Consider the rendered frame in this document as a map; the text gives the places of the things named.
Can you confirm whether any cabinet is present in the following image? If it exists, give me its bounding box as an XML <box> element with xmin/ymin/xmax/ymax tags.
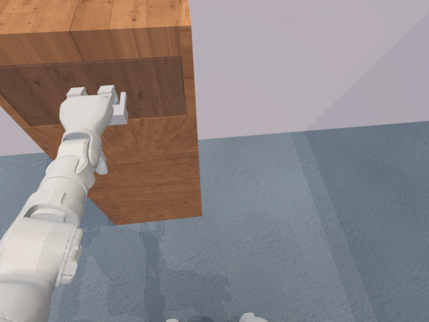
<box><xmin>0</xmin><ymin>0</ymin><xmax>202</xmax><ymax>225</ymax></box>

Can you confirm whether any drawer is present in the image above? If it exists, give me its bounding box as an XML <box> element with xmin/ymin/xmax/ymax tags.
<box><xmin>0</xmin><ymin>56</ymin><xmax>186</xmax><ymax>126</ymax></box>

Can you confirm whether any robot left upper arm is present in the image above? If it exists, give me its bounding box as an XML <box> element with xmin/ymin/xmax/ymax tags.
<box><xmin>0</xmin><ymin>217</ymin><xmax>84</xmax><ymax>322</ymax></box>

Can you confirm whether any left robot hand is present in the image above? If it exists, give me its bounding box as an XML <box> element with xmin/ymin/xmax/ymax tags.
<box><xmin>60</xmin><ymin>85</ymin><xmax>120</xmax><ymax>174</ymax></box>

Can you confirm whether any left robot forearm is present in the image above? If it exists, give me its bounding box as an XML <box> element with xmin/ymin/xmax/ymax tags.
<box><xmin>0</xmin><ymin>128</ymin><xmax>102</xmax><ymax>262</ymax></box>

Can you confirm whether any handle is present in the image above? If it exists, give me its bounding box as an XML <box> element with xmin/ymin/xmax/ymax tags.
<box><xmin>109</xmin><ymin>92</ymin><xmax>128</xmax><ymax>125</ymax></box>

